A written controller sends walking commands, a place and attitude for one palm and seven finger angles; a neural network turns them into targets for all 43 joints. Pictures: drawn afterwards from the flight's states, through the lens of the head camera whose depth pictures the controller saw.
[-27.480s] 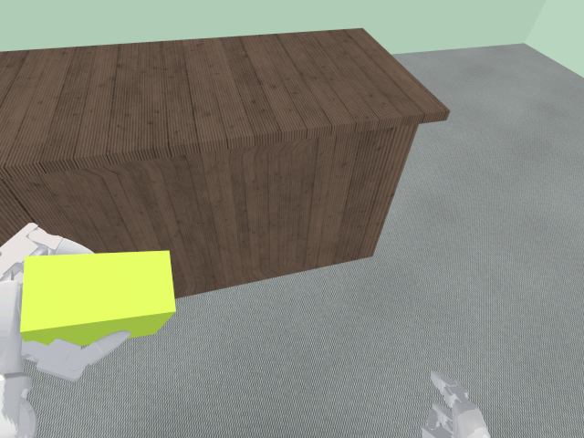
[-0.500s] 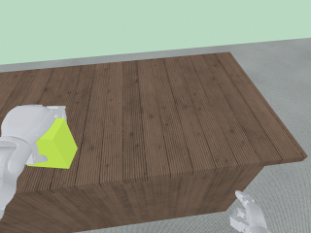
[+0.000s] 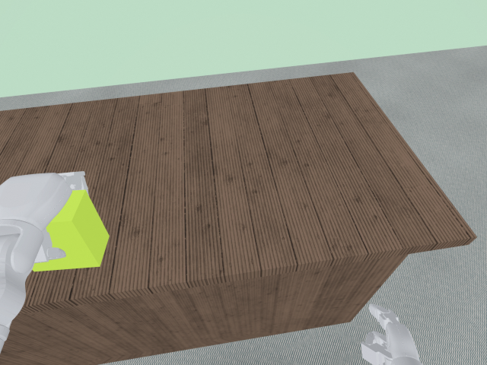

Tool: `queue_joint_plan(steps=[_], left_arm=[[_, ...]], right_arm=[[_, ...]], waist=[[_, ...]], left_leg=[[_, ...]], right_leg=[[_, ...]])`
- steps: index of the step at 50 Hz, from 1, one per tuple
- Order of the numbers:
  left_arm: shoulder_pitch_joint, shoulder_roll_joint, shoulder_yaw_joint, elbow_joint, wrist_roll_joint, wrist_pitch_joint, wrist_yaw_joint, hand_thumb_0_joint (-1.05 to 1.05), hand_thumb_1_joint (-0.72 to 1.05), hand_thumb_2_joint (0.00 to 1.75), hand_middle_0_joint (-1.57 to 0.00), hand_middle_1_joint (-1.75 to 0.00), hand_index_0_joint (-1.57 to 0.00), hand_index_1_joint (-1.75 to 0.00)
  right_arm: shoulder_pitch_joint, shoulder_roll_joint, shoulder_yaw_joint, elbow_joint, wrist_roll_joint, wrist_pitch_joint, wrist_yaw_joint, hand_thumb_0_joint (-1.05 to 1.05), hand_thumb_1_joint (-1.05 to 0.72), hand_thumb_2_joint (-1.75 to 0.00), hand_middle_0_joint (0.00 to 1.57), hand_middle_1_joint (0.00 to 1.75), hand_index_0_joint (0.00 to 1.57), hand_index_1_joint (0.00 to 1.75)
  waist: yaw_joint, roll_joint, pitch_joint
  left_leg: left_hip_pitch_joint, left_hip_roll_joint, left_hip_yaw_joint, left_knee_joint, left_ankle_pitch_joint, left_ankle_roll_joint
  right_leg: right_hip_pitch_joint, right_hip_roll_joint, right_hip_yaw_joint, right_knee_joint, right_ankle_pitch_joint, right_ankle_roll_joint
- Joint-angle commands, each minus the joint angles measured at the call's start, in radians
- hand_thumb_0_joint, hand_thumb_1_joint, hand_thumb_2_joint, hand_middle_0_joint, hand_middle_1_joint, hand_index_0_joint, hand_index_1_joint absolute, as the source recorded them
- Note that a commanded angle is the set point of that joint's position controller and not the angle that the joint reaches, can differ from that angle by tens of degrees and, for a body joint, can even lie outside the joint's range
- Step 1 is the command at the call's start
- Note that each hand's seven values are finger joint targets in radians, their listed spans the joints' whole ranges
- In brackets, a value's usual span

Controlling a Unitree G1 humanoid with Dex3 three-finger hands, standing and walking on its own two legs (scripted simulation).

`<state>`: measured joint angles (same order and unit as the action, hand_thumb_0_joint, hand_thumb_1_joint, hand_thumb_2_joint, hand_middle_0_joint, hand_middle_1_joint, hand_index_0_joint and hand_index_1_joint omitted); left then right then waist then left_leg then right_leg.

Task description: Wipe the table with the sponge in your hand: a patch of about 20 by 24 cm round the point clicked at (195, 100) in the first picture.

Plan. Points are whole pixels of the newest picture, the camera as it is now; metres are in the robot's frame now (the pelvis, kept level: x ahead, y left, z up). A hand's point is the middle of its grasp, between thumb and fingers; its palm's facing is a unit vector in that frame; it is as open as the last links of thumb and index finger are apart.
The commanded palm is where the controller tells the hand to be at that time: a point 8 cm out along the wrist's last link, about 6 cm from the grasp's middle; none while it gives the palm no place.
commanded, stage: lower the sponge onto the table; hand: left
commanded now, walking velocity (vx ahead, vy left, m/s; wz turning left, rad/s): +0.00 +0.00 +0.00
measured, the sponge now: (64, 239) +0.26 +0.35 +0.05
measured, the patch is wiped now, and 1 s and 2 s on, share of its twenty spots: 0.05 0.15 0.15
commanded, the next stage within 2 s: wipe forward along the first lane in 0.04 s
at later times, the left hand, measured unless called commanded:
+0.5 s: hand (49, 209) +0.28 +0.36 +0.10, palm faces -0.15 +0.01 -0.99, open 10.4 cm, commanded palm +0.28 +0.35 +0.14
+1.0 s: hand (55, 186) +0.33 +0.38 +0.10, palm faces -0.18 +0.01 -0.98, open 10.4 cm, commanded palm +0.33 +0.38 +0.13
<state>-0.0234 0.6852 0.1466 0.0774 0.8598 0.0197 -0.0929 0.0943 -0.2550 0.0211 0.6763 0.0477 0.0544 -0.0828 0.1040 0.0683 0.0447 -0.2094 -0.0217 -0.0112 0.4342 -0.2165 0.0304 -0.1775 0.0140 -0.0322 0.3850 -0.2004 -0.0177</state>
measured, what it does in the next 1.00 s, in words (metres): stands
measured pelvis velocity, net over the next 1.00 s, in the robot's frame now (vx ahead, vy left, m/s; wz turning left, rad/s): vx -0.02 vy -0.02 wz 0.00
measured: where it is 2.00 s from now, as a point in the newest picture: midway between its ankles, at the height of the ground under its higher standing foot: outside the picture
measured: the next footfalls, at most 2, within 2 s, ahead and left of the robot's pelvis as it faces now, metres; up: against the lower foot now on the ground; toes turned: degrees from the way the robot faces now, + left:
none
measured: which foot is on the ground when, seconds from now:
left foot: down 0.00-1.00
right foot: down 0.00-1.00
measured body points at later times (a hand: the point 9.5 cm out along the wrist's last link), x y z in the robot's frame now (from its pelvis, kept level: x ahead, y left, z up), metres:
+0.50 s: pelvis -0.01 -0.01 +0.00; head +0.03 -0.03 +0.45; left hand +0.29 +0.36 +0.15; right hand +0.19 -0.24 -0.12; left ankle +0.01 +0.10 -0.74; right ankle +0.00 -0.11 -0.74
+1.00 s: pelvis -0.02 -0.02 -0.01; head +0.03 -0.03 +0.43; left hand +0.33 +0.38 +0.15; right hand +0.07 -0.30 -0.14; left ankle +0.01 +0.10 -0.74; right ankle +0.00 -0.11 -0.74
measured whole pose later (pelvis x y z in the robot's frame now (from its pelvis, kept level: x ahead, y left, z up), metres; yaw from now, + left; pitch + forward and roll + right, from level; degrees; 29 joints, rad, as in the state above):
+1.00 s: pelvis -0.02 -0.02 -0.01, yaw +0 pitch +8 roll -1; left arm -0.52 0.82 0.17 0.81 0.96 -0.17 -0.08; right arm 0.27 -0.32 -0.03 0.72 0.08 0.09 -0.08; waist 0.03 0.06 -0.04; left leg -0.48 0.01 -0.02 0.58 -0.24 0.02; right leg -0.44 0.04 -0.05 0.53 -0.22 -0.04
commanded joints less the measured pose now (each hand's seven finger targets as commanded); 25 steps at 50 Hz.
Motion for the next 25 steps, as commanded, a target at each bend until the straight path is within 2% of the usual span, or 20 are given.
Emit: queue_joint_plan(steps=[1, 2, 3, 5, 6, 7, 8, 10, 11, 12, 15, 16, 18, 20, 21, 22, 23, 24, 25], left_arm=[[-0.125, 0.355, 0.252, -0.153, 0.013, 0.047, 0.066, 0.0, 0.1, 1.3, -1.2, -1.6, -1.2, -1.6], [-0.11, 0.312, 0.214, -0.132, 0.006, 0.057, 0.06, 0.0, 0.1, 1.3, -1.2, -1.6, -1.2, -1.6], [-0.08, 0.28, 0.189, -0.135, -0.008, 0.062, 0.052, 0.0, 0.1, 1.3, -1.2, -1.6, -1.2, -1.6], [-0.084, 0.275, 0.173, -0.121, -0.024, 0.063, 0.034, 0.0, 0.1, 1.3, -1.2, -1.6, -1.2, -1.6], [-0.096, 0.272, 0.17, -0.171, -0.031, 0.056, 0.027, 0.0, 0.1, 1.3, -1.2, -1.6, -1.2, -1.6], [-0.087, 0.267, 0.156, -0.167, -0.03, 0.05, 0.023, 0.0, 0.1, 1.3, -1.2, -1.6, -1.2, -1.6], [-0.149, 0.261, 0.135, -0.185, -0.023, 0.037, 0.025, 0.0, 0.1, 1.3, -1.2, -1.6, -1.2, -1.6], [-0.207, 0.262, 0.115, -0.101, 0.004, 0.038, 0.028, 0.0, 0.1, 1.3, -1.2, -1.6, -1.2, -1.6], [-0.251, 0.264, 0.112, -0.106, 0.012, 0.036, 0.03, 0.0, 0.1, 1.3, -1.2, -1.6, -1.2, -1.6], [-0.279, 0.237, 0.074, -0.069, 0.024, 0.035, 0.026, 0.0, 0.1, 1.3, -1.2, -1.6, -1.2, -1.6], [-0.339, 0.249, 0.069, 0.012, 0.034, 0.022, 0.023, 0.0, 0.1, 1.3, -1.2, -1.6, -1.2, -1.6], [-0.362, 0.274, 0.091, 0.025, 0.033, 0.017, 0.022, 0.0, 0.1, 1.3, -1.2, -1.6, -1.2, -1.6], [-0.394, 0.254, 0.062, 0.101, 0.04, 0.008, 0.013, 0.0, 0.1, 1.3, -1.2, -1.6, -1.2, -1.6], [-0.441, 0.264, 0.056, 0.172, 0.047, -0.004, 0.005, 0.0, 0.1, 1.3, -1.2, -1.6, -1.2, -1.6], [-0.47, 0.281, 0.069, 0.171, 0.051, -0.013, 0.004, 0.0, 0.1, 1.3, -1.2, -1.6, -1.2, -1.6], [-0.468, 0.262, 0.047, 0.19, 0.055, -0.019, 0.0, 0.0, 0.1, 1.3, -1.2, -1.6, -1.2, -1.6], [-0.455, 0.293, 0.075, 0.234, 0.068, -0.024, 0.002, 0.0, 0.1, 1.3, -1.2, -1.6, -1.2, -1.6], [-0.478, 0.258, 0.037, 0.247, 0.07, -0.03, -0.003, 0.0, 0.1, 1.3, -1.2, -1.6, -1.2, -1.6], [-0.486, 0.285, 0.058, 0.293, 0.075, -0.032, -0.004, 0.0, 0.1, 1.3, -1.2, -1.6, -1.2, -1.6]], right_arm=[[-0.136, -0.14, -0.041, -0.155, -0.002, -0.033, 0.007, 0.0, -0.9, -0.9, 0.2, 0.3, 0.2, 0.3], [-0.118, -0.145, -0.047, -0.151, -0.005, -0.027, 0.009, 0.0, -0.9, -0.9, 0.2, 0.3, 0.2, 0.3], [-0.118, -0.144, -0.049, -0.154, 0.001, -0.026, 0.011, 0.0, -0.9, -0.9, 0.2, 0.3, 0.2, 0.3], [-0.116, -0.151, -0.051, -0.148, 0.005, -0.023, 0.008, 0.0, -0.9, -0.9, 0.2, 0.3, 0.2, 0.3], [-0.151, -0.14, -0.039, -0.168, 0.012, -0.035, 0.006, 0.0, -0.9, -0.9, 0.2, 0.3, 0.2, 0.3], [-0.122, -0.146, -0.045, -0.163, 0.004, -0.036, 0.002, 0.0, -0.9, -0.9, 0.2, 0.3, 0.2, 0.3], [-0.119, -0.14, -0.045, -0.155, 0.007, -0.038, -0.002, 0.0, -0.9, -0.9, 0.2, 0.3, 0.2, 0.3], [-0.096, -0.15, -0.052, -0.13, 0.003, -0.039, -0.009, 0.0, -0.9, -0.9, 0.2, 0.3, 0.2, 0.3], [-0.117, -0.145, -0.042, -0.136, 0.013, -0.051, -0.01, 0.0, -0.9, -0.9, 0.2, 0.3, 0.2, 0.3], [-0.09, -0.151, -0.048, -0.128, 0.006, -0.052, -0.013, 0.0, -0.9, -0.9, 0.2, 0.3, 0.2, 0.3], [-0.06, -0.157, -0.056, -0.107, 0.009, -0.048, -0.015, 0.0, -0.9, -0.9, 0.2, 0.3, 0.2, 0.3], [-0.073, -0.154, -0.048, -0.113, 0.017, -0.056, -0.016, 0.0, -0.9, -0.9, 0.2, 0.3, 0.2, 0.3], [-0.037, -0.16, -0.055, -0.098, 0.014, -0.052, -0.02, 0.0, -0.9, -0.9, 0.2, 0.3, 0.2, 0.3], [-0.019, -0.169, -0.055, -0.088, 0.014, -0.044, -0.019, 0.0, -0.9, -0.9, 0.2, 0.3, 0.2, 0.3], [-0.032, -0.166, -0.05, -0.097, 0.022, -0.054, -0.016, 0.0, -0.9, -0.9, 0.2, 0.3, 0.2, 0.3], [-0.011, -0.17, -0.056, -0.1, 0.014, -0.053, -0.018, 0.0, -0.9, -0.9, 0.2, 0.3, 0.2, 0.3], [0.005, -0.172, -0.059, -0.088, 0.014, -0.046, -0.014, 0.0, -0.9, -0.9, 0.2, 0.3, 0.2, 0.3], [0.007, -0.173, -0.059, -0.093, 0.014, -0.04, -0.013, 0.0, -0.9, -0.9, 0.2, 0.3, 0.2, 0.3], [0.02, -0.178, -0.061, -0.085, 0.014, -0.033, -0.011, 0.0, -0.9, -0.9, 0.2, 0.3, 0.2, 0.3]], waist=[[0.027, 0.055, -0.288], [0.017, 0.024, -0.285], [0.009, 0.016, -0.276], [-0.006, -0.003, -0.251], [-0.005, 0.027, -0.26], [-0.008, 0.022, -0.268], [-0.027, 0.003, -0.258], [-0.043, -0.01, -0.201], [-0.046, 0.0, -0.185], [-0.05, -0.003, -0.188], [-0.059, -0.018, -0.187], [-0.059, -0.016, -0.186], [-0.068, -0.057, -0.192], [-0.075, -0.072, -0.176], [-0.072, -0.044, -0.191], [-0.068, -0.049, -0.22], [-0.065, -0.059, -0.221], [-0.071, -0.059, -0.228], [-0.072, -0.081, -0.215]], left_leg=[[0.083, -0.002, -0.05, -0.036, 0.313, -0.005], [0.076, 0.006, -0.036, -0.028, 0.301, -0.001], [0.073, 0.005, -0.035, -0.024, 0.291, 0.001], [0.066, 0.006, -0.036, -0.026, 0.248, 0.005], [0.082, 0.004, -0.04, -0.026, 0.246, 0.007], [0.084, 0.001, -0.034, -0.015, 0.246, 0.014], [0.09, 0.003, -0.035, -0.017, 0.228, 0.015], [0.064, 0.0, -0.035, -0.022, 0.176, 0.017], [0.067, -0.001, -0.041, -0.028, 0.157, 0.017], [0.061, -0.002, -0.034, -0.025, 0.144, 0.02], [0.049, -0.006, -0.035, -0.027, 0.12, 0.019], [0.05, -0.005, -0.038, -0.029, 0.105, 0.02], [0.036, -0.008, -0.024, -0.018, 0.109, 0.023], [0.011, -0.011, -0.025, -0.022, 0.083, 0.021], [0.021, -0.009, -0.025, -0.021, 0.082, 0.022], [0.02, -0.011, -0.022, -0.01, 0.094, 0.023], [0.007, -0.013, -0.021, -0.005, 0.109, 0.022], [0.0, -0.015, -0.017, 0.001, 0.113, 0.022], [-0.016, -0.014, -0.016, 0.004, 0.102, 0.022]], right_leg=[[0.1, 0.008, 0.064, -0.021, 0.202, -0.064], [0.089, 0.002, 0.037, -0.018, 0.205, -0.058], [0.081, -0.003, 0.04, -0.018, 0.208, -0.049], [0.053, 0.0, 0.035, -0.026, 0.18, -0.041], [0.056, 0.007, 0.056, -0.025, 0.178, -0.049], [0.055, 0.003, 0.036, -0.025, 0.178, -0.046], [0.026, 0.004, 0.037, -0.031, 0.159, -0.039], [-0.022, 0.008, 0.033, -0.048, 0.101, -0.036], [-0.037, 0.019, 0.049, -0.05, 0.076, -0.045], [-0.042, 0.012, 0.029, -0.052, 0.065, -0.045], [-0.058, 0.012, 0.029, -0.054, 0.048, -0.04], [-0.06, 0.018, 0.048, -0.055, 0.037, -0.048], [-0.067, 0.011, 0.029, -0.054, 0.047, -0.039], [-0.086, 0.012, 0.024, -0.058, 0.027, -0.036], [-0.087, 0.018, 0.042, -0.053, 0.024, -0.045], [-0.071, 0.009, 0.033, -0.048, 0.041, -0.047], [-0.072, 0.012, 0.029, -0.043, 0.052, -0.044], [-0.076, 0.01, 0.028, -0.038, 0.068, -0.042], [-0.084, 0.011, 0.029, -0.038, 0.063, -0.04]])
